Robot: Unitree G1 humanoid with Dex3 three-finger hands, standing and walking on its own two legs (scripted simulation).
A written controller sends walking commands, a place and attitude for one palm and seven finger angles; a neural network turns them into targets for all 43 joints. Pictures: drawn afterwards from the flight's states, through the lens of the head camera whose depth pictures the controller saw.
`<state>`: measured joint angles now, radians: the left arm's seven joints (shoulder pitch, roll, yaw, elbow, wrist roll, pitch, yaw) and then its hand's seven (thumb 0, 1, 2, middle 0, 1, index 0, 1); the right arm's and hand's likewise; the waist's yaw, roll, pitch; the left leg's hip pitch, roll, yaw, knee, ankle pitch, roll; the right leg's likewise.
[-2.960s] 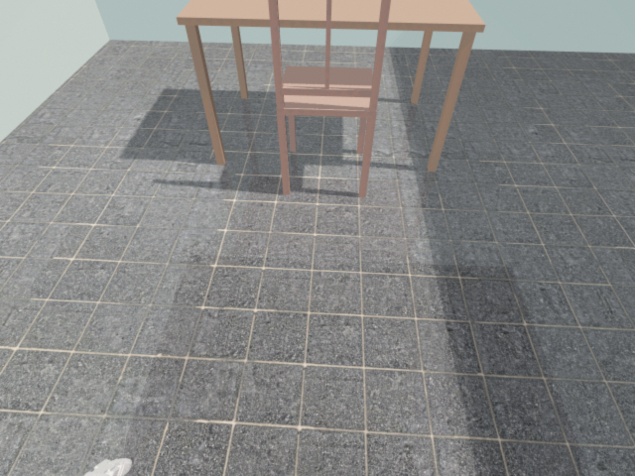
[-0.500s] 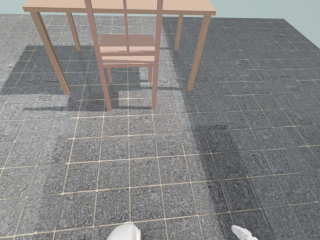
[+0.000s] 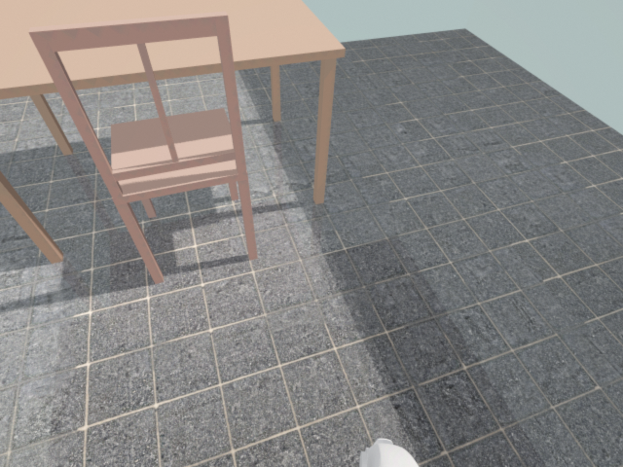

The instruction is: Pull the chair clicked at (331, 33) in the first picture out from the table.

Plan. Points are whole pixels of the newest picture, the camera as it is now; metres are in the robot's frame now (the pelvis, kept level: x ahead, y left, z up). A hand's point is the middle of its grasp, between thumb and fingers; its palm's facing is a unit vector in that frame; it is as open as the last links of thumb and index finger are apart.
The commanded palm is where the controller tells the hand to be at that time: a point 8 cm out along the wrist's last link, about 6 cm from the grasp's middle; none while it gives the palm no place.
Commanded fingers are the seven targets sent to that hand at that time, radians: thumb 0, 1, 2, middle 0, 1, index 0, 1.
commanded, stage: walk to a spot facing it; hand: left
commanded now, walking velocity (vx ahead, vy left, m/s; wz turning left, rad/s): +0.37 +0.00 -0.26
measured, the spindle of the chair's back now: (160, 108) +0.94 +0.40 -0.07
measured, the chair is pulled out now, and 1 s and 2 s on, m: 0.00 0.00 0.00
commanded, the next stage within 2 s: turn to face it in 0.38 s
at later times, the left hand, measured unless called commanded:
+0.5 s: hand (220, 399) +0.26 +0.15 -0.19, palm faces +0.02 -0.98 -0.19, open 7.2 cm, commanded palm none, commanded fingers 0.00 0.90 0.90 -0.20 -0.30 -0.20 -0.30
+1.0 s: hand (201, 344) +0.35 +0.20 -0.18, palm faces +0.21 -0.95 -0.22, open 7.4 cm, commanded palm none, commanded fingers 0.00 0.90 0.90 -0.20 -0.30 -0.20 -0.30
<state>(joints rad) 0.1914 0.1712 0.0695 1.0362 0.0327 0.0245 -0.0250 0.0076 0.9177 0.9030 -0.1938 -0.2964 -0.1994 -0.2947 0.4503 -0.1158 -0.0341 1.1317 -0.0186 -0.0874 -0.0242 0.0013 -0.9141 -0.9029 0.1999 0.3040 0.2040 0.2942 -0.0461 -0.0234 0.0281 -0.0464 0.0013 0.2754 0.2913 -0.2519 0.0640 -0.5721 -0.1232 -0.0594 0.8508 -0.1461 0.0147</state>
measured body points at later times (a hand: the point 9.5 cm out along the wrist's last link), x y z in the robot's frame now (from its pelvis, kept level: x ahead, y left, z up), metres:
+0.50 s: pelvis +0.21 -0.03 -0.01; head +0.22 -0.02 +0.44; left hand +0.26 +0.20 -0.17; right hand +0.26 -0.28 -0.15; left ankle +0.30 +0.08 -0.71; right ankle +0.16 -0.15 -0.75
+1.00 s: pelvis +0.30 -0.01 -0.01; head +0.32 +0.01 +0.44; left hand +0.34 +0.25 -0.16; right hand +0.39 -0.23 -0.15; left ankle +0.34 +0.07 -0.75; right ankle +0.35 -0.15 -0.69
